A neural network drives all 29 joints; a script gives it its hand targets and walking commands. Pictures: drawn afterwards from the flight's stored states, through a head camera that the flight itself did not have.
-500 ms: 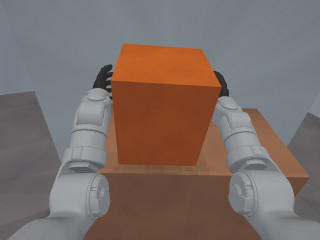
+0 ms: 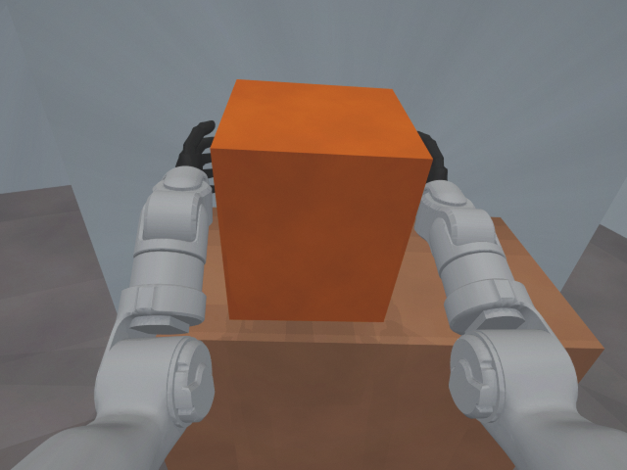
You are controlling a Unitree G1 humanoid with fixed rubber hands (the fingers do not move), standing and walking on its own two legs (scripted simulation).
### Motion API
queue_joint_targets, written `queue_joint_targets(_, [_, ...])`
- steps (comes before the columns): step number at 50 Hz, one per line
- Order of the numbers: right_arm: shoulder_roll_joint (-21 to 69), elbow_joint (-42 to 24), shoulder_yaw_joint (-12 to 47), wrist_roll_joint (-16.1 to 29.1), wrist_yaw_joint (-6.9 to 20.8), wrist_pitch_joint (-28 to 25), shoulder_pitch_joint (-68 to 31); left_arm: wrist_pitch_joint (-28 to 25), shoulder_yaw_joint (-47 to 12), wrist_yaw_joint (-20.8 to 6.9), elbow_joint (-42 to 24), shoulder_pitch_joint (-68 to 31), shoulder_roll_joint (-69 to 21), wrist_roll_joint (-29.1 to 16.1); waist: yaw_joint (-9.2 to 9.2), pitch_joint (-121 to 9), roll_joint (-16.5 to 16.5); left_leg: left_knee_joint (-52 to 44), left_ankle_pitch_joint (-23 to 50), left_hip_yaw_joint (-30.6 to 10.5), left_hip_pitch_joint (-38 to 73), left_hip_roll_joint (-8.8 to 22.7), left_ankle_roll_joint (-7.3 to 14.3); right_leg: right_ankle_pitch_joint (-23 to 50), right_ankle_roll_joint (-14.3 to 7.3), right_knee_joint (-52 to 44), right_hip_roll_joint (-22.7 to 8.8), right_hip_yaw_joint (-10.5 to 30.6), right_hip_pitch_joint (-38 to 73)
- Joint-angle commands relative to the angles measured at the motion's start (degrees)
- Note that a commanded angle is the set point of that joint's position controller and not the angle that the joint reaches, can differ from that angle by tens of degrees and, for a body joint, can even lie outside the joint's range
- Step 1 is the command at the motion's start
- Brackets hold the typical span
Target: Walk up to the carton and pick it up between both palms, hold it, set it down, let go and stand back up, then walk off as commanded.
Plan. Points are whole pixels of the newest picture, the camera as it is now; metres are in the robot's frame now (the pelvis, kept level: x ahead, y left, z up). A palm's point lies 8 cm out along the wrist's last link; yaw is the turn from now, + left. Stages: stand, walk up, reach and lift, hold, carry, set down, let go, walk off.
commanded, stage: hold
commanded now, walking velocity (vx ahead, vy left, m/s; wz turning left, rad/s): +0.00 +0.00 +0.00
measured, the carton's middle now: (311, 203) +0.40 +0.02 +0.22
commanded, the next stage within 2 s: none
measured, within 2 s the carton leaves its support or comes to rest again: neither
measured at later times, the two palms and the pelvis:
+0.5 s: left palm (185, 173) +0.36 +0.17 +0.28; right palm (432, 181) +0.38 -0.13 +0.27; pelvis +0.00 +0.00 +0.00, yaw +0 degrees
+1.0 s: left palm (184, 172) +0.36 +0.17 +0.28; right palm (432, 178) +0.37 -0.13 +0.28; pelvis +0.00 +0.00 +0.00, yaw +0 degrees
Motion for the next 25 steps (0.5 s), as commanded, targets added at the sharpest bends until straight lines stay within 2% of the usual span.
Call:
queue_joint_targets(1, [34.3,-21.3,23.2,15.6,4.2,-1.1,-51.4,-2.1,-22.5,-9.2,-11.9,-42.5,-38.6,-9.4,-5.21,-20.4,2.8,-5.8,7.6,2.7,-2.3,-3.1,0.4,6.8,1.1,1.8,3.0,1.3,17.8])
queue_joint_targets(2, [34.6,-23.2,23.4,15.9,4.2,-1.2,-53.1,-2.2,-24.5,-9.0,-13.4,-44.7,-40.3,-11.0,-5.71,-24.2,3.0,-5.0,7.8,2.5,-2.3,-3.1,-0.3,6.3,1.2,2.2,3.2,0.8,17.3])
queue_joint_targets(3, [34.7,-24.3,24.3,16.8,3.8,-0.7,-52.6,-1.8,-24.0,-8.9,-14.8,-43.6,-39.5,-10.8,-5.41,-23.8,2.3,-4.4,11.7,2.6,-0.4,-3.3,0.0,9.2,1.1,2.1,3.2,1.3,17.9])
queue_joint_targets(4, [34.0,-22.1,24.1,16.3,3.7,0.1,-50.7,-0.9,-22.6,-9.1,-11.4,-41.7,-38.6,-9.3,-5.22,-20.8,2.1,-4.3,9.4,2.7,-1.1,-3.7,-0.1,7.6,1.1,1.1,3.1,1.4,17.4])
queue_joint_targets(5, [33.2,-22.2,23.1,15.4,3.6,0.6,-51.1,-0.9,-21.9,-9.0,-11.2,-41.6,-38.1,-9.6,-5.89,-20.4,2.0,-4.9,6.2,2.7,-2.2,-3.5,0.3,5.4,1.0,0.9,2.5,1.5,17.0])
queue_joint_targets(6, [33.7,-19.4,22.4,15.0,3.5,1.4,-48.7,-0.4,-21.1,-9.4,-11.6,-41.0,-37.1,-8.3,-5.84,-17.1,1.9,-5.5,6.0,2.5,-2.4,-3.4,0.3,4.6,1.5,1.1,2.7,1.3,16.0])
queue_joint_targets(7, [33.3,-18.9,22.5,15.0,3.5,1.3,-49.3,0.0,-20.4,-10.0,-10.4,-40.4,-36.4,-7.7,-4.99,-16.2,0.6,-6.3,3.7,2.4,-3.5,-3.1,0.8,2.9,1.4,0.9,2.8,1.1,16.2])
queue_joint_targets(8, [32.3,-20.0,21.9,15.4,3.5,1.4,-48.1,0.3,-21.0,-10.2,-12.4,-40.2,-38.5,-7.9,-6.12,-17.1,4.0,-6.3,5.0,2.7,-2.3,-2.7,0.1,4.8,1.0,1.3,2.8,1.2,17.1])
queue_joint_targets(9, [32.9,-21.0,22.8,16.3,3.6,1.6,-49.0,0.3,-21.2,-10.2,-12.2,-40.6,-38.0,-8.5,-5.73,-18.6,2.5,-6.5,3.7,2.2,-3.2,-2.3,0.4,4.1,1.2,1.7,3.1,1.5,17.6])
queue_joint_targets(10, [32.0,-18.9,21.9,16.2,3.4,2.0,-46.2,0.6,-21.7,-10.3,-14.3,-41.1,-37.8,-8.3,-6.77,-17.4,3.7,-6.1,5.5,2.3,-2.5,-2.5,-0.3,5.8,1.0,1.7,3.1,1.7,18.0])
queue_joint_targets(11, [32.1,-19.2,22.1,16.5,3.4,2.6,-48.6,0.7,-21.3,-10.5,-13.8,-43.8,-37.7,-8.7,-6.58,-17.0,3.1,-6.5,2.7,2.6,-3.3,-2.7,-0.1,3.3,1.1,1.2,2.9,1.6,17.0])
queue_joint_targets(12, [34.0,-22.8,22.9,16.7,3.3,2.3,-50.7,0.7,-20.6,-10.5,-14.1,-43.4,-37.5,-8.7,-5.82,-19.1,1.2,-5.9,4.6,2.7,-3.7,-3.4,0.6,4.5,1.5,1.3,2.6,1.5,18.0])
queue_joint_targets(13, [33.4,-21.2,23.2,17.8,3.2,2.6,-49.6,0.5,-22.1,-10.3,-15.9,-44.8,-37.9,-9.8,-6.31,-20.6,2.9,-6.1,4.7,1.9,-4.2,-2.6,0.2,5.8,1.4,2.1,3.2,1.3,19.0])
queue_joint_targets(14, [33.7,-24.3,23.8,18.0,3.3,2.6,-50.6,0.6,-23.1,-9.9,-15.9,-43.6,-38.4,-10.8,-5.67,-22.1,2.8,-5.4,6.2,2.4,-3.8,-2.6,0.0,7.4,1.1,2.1,3.1,1.6,19.4])
queue_joint_targets(15, [33.9,-22.9,23.6,18.2,3.4,2.8,-51.9,0.9,-22.2,-9.8,-13.7,-43.6,-38.5,-10.1,-5.29,-20.3,2.4,-6.0,3.8,2.1,-4.6,-2.6,0.4,4.9,1.4,1.9,3.3,1.4,18.2])
queue_joint_targets(16, [34.3,-24.2,23.7,17.3,3.4,3.0,-53.8,1.0,-21.0,-10.0,-10.7,-42.9,-37.6,-9.6,-4.50,-18.4,1.6,-6.6,1.8,2.0,-5.5,-2.7,0.8,2.5,1.7,1.7,3.1,1.0,16.4])
queue_joint_targets(17, [32.3,-20.3,21.8,16.8,3.5,3.5,-51.8,1.5,-21.4,-10.1,-10.6,-43.6,-37.5,-8.3,-6.24,-15.4,4.0,-7.0,-1.5,2.3,-6.4,-3.0,0.2,-0.5,1.1,0.9,2.9,1.2,15.0])
queue_joint_targets(18, [34.1,-21.3,22.7,17.0,3.7,3.3,-52.4,1.0,-21.0,-10.4,-12.2,-44.6,-37.0,-8.3,-4.91,-17.4,3.2,-7.5,-0.5,2.4,-6.4,-2.7,0.8,0.8,1.5,1.8,3.0,1.2,16.8])
queue_joint_targets(19, [32.9,-20.5,22.6,17.2,3.6,3.5,-49.1,1.3,-20.4,-10.2,-14.5,-43.5,-37.5,-8.1,-5.86,-18.7,3.1,-7.2,1.6,1.7,-5.8,-2.2,0.4,4.6,1.5,2.2,3.2,1.3,19.0])
queue_joint_targets(20, [33.2,-19.6,22.3,16.5,3.5,3.9,-49.9,1.1,-21.2,-10.2,-14.1,-44.7,-37.6,-8.6,-5.36,-16.2,4.2,-7.8,0.6,2.1,-5.5,-2.2,0.3,2.3,1.1,2.0,2.9,1.4,16.7])
queue_joint_targets(21, [33.0,-21.6,22.6,17.3,3.4,3.8,-50.7,1.2,-21.0,-10.3,-13.6,-43.8,-37.3,-9.3,-5.36,-18.0,2.6,-7.2,1.1,2.0,-6.0,-2.0,0.5,3.3,1.3,1.9,3.0,1.8,18.3])
queue_joint_targets(22, [32.1,-20.3,21.2,16.8,3.5,3.8,-50.1,1.3,-22.6,-10.6,-12.9,-44.4,-38.8,-9.4,-6.59,-17.0,4.9,-7.5,-0.2,1.7,-6.9,-1.8,-0.4,3.2,0.9,2.4,3.0,1.2,18.1])
queue_joint_targets(23, [34.0,-22.3,23.1,17.7,3.7,3.5,-53.0,0.9,-22.5,-10.1,-14.3,-46.8,-38.2,-9.7,-5.37,-19.1,3.8,-7.7,-0.9,1.5,-7.3,-1.7,0.2,2.1,1.3,2.7,3.4,1.2,18.1])
queue_joint_targets(24, [34.5,-21.9,23.3,17.3,3.5,3.8,-50.6,0.9,-20.6,-9.9,-14.3,-44.2,-36.9,-8.8,-4.94,-19.6,2.3,-7.1,1.5,1.8,-6.6,-2.1,0.8,4.1,1.6,2.3,3.1,1.5,19.2])
queue_joint_targets(25, [33.8,-20.1,22.6,17.2,3.6,4.3,-50.7,1.1,-20.4,-10.2,-12.7,-44.0,-37.3,-8.9,-4.59,-16.8,2.6,-7.7,0.9,1.8,-6.6,-2.0,0.4,1.8,1.5,2.0,3.2,1.3,17.0])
